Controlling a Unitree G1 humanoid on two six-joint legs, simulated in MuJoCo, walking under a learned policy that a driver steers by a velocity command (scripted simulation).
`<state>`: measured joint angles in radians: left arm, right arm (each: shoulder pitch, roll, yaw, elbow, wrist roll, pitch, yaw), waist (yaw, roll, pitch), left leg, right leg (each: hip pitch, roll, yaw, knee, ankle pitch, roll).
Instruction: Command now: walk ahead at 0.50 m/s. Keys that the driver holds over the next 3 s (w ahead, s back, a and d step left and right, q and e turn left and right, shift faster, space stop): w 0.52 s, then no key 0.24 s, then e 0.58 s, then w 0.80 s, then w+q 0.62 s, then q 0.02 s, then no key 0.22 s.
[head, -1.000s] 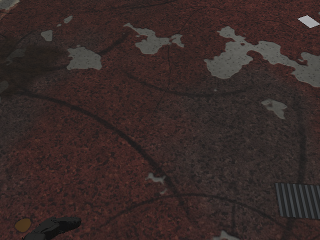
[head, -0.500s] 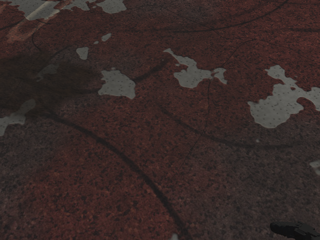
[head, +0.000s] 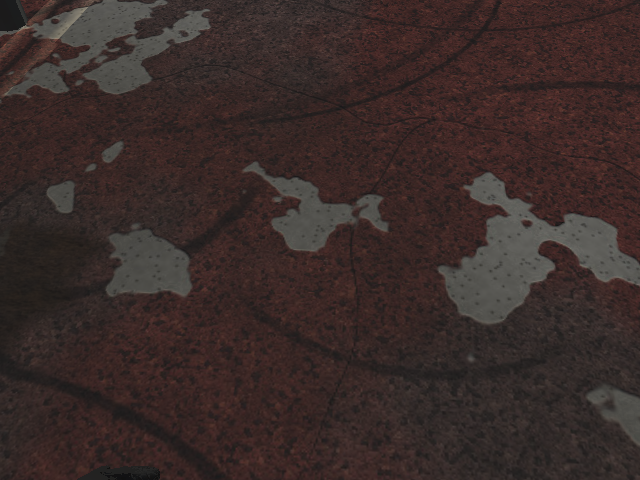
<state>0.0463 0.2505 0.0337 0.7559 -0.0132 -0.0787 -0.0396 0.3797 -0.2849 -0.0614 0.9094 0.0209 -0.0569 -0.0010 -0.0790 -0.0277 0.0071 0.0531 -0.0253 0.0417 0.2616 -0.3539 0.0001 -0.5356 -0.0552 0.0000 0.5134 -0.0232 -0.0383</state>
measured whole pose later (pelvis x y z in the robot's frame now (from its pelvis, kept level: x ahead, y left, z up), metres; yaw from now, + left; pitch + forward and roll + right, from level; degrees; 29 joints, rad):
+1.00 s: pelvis +0.44 +0.03 +0.01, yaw -4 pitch +1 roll +2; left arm 0.16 0.26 0.07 0.87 -0.01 0.03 0.02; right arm 0.12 -0.25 -0.05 0.92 -0.01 -0.02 -0.03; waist 0.00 -0.03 0.03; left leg -0.20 -0.03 0.14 0.36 -0.18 0.06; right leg -0.45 -0.08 0.02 0.75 -0.31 0.03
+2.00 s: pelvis +0.67 -0.08 -0.01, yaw -21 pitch +2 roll +0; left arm -0.01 0.26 0.05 0.73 -0.02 -0.08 -0.04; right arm 0.44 -0.27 -0.06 1.00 0.03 -0.06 0.00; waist -0.11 -0.01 0.03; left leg 0.11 0.04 0.00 0.27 -0.41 -0.03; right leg -0.49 -0.02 -0.03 0.50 -0.08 -0.05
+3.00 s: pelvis +1.21 -0.22 +0.00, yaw +2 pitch +2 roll +1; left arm 0.06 0.28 0.04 0.74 0.02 -0.11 -0.02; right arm 0.32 -0.29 -0.07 0.77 0.01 -0.03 -0.02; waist -0.07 -0.04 0.02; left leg -0.11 -0.12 -0.14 0.47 -0.39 0.06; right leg -0.51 -0.01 0.04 0.46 0.12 0.00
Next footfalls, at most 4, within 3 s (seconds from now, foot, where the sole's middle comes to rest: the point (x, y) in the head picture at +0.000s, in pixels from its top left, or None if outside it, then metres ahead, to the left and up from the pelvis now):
0.02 right None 0.19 -0.12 -0.77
0.58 left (260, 477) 0.49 0.12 -0.77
1.10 right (373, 467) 0.49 -0.11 -0.77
1.58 left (269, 427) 0.60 0.10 -0.77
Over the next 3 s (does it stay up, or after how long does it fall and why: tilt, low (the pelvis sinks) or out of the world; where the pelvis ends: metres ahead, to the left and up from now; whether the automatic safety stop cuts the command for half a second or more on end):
stays up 1.21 -0.22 0.00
